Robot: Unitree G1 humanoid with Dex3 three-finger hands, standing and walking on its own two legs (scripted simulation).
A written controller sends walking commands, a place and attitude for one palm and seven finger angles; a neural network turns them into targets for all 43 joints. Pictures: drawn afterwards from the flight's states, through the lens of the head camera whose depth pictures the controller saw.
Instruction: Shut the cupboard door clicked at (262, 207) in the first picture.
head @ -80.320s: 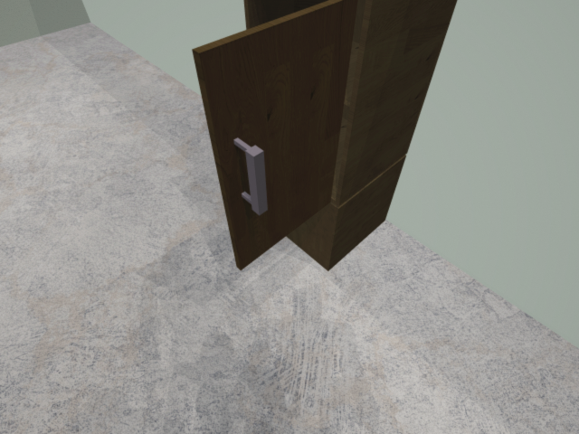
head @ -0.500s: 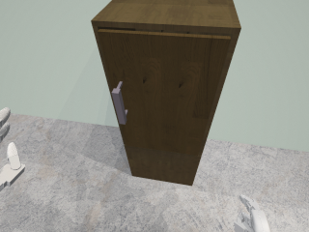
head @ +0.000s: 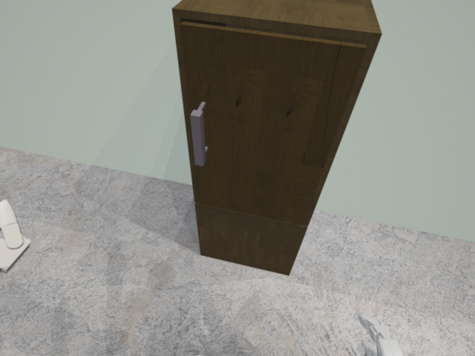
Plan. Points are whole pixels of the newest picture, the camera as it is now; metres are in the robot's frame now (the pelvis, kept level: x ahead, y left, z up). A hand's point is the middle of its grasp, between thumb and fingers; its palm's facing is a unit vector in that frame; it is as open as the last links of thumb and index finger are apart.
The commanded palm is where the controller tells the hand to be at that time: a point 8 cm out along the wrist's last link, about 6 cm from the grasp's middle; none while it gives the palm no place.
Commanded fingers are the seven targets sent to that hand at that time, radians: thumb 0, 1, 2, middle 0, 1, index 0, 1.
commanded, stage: step back with the hand held close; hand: left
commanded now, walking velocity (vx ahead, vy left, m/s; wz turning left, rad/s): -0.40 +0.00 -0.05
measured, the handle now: (201, 134) +0.63 +0.14 +0.01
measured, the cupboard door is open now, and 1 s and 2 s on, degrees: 0 0 0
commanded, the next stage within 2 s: stop stepping back and stand still in 0.70 s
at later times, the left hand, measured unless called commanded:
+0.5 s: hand out of the picture +0.12 +0.24 +0.19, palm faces +0.37 -0.84 -0.39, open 7.5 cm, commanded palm +0.06 +0.29 +0.19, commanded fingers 0.00 0.90 0.90 -0.20 -0.30 -0.20 -0.30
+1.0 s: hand out of the picture +0.00 +0.30 +0.19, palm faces +0.36 -0.82 -0.46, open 7.5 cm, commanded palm -0.02 +0.34 +0.19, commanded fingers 0.00 0.90 0.90 -0.20 -0.30 -0.20 -0.30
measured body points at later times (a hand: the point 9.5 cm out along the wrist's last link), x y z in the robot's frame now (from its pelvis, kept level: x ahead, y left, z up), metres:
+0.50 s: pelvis -0.10 +0.00 +0.00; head -0.08 +0.03 +0.45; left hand +0.10 +0.29 +0.21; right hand +0.09 -0.22 -0.07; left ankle +0.09 +0.10 -0.72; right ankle -0.16 -0.13 -0.72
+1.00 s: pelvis -0.18 +0.05 +0.00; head -0.19 +0.10 +0.44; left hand -0.02 +0.34 +0.22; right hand -0.04 -0.19 -0.07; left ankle -0.04 +0.12 -0.70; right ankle -0.18 -0.11 -0.72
